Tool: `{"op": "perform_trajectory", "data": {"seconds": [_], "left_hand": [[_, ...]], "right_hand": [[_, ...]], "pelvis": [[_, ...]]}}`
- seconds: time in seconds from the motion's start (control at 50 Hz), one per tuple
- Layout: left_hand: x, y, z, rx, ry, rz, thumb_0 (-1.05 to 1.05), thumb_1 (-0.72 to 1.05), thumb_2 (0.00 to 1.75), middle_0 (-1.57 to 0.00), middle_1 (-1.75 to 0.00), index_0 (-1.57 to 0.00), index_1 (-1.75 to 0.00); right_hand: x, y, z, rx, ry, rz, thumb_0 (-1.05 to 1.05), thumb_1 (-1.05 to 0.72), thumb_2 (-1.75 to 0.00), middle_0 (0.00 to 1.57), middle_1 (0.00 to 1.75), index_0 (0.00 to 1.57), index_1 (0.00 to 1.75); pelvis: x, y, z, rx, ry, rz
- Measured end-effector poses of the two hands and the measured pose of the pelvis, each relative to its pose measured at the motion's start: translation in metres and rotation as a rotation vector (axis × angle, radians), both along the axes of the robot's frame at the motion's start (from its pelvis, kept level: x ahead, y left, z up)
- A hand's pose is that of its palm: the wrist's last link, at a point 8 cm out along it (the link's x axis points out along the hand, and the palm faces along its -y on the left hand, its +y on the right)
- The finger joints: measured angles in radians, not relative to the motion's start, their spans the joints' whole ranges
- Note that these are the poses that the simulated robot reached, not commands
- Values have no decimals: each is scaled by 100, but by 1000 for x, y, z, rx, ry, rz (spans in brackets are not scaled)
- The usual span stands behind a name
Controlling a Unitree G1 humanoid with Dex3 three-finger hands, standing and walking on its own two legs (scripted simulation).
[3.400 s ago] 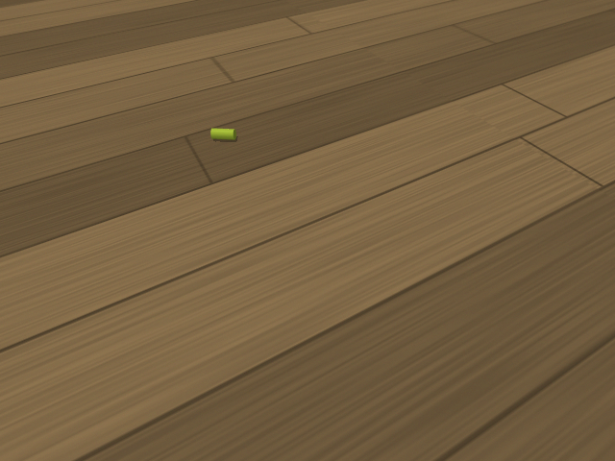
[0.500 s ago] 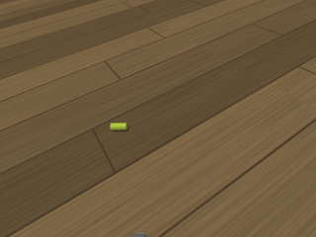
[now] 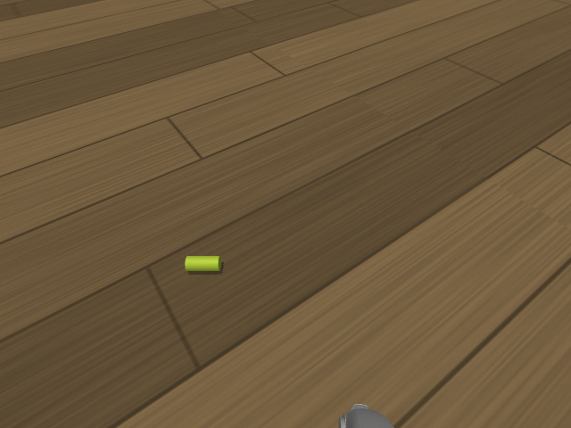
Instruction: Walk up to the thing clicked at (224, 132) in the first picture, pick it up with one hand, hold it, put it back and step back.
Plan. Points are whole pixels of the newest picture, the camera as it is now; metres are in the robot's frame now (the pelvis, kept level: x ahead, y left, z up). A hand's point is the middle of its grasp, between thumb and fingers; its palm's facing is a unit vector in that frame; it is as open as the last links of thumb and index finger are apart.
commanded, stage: walk up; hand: left
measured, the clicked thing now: (203, 263) +0.87 +0.35 -0.74
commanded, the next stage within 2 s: none
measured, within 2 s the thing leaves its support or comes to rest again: neither
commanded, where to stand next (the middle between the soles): +0.52 +0.12 m, yaw -2 degrees
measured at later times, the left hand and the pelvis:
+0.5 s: hand (84, 396) +0.22 +0.34 -0.13, palm faces +0.02 -0.90 -0.44, open 7.3 cm; pelvis +0.19 +0.05 -0.01, yaw +1 degrees
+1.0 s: hand (108, 270) +0.46 +0.38 -0.14, palm faces -0.06 -0.90 -0.44, open 7.3 cm; pelvis +0.36 +0.11 -0.02, yaw -1 degrees
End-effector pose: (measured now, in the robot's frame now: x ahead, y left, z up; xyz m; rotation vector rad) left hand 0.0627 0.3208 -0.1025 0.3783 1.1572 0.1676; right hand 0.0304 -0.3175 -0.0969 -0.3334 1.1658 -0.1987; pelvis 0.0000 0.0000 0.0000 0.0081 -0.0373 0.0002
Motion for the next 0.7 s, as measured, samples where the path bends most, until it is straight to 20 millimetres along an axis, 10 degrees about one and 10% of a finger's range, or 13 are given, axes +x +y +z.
{"op": "perform_trajectory", "data": {"seconds": [0.18, 0.36, 0.54, 0.7], "left_hand": [[113, -11, 6, 56, -126, -25, 1, 91, 90, -20, -30, -21, -30], [135, 9, 27, 71, -115, 30, 1, 90, 90, -20, -30, -21, -30], [156, 79, 3, 73, -8, 82, 1, 90, 90, -20, -30, -21, -31], [235, 113, -17, 41, 37, 44, 1, 91, 90, -20, -30, -20, -30]], "right_hand": [[67, -1, -45, 53, 59, -16, 0, -91, -89, 20, 30, 20, 30], [178, 15, -26, 60, -22, 64, 0, -91, -89, 20, 30, 20, 30], [263, 45, -5, -22, -50, 97, 0, -91, -89, 20, 30, 20, 30], [288, 86, 3, -57, -53, 25, 0, -91, -89, 20, 30, 20, 30]], "pelvis": [[81, -7, -22, -9, -14, -5], [139, 11, -4, -25, -15, 11], [207, 61, -14, -44, 2, 20], [262, 97, -14, -15, 1, 4]]}}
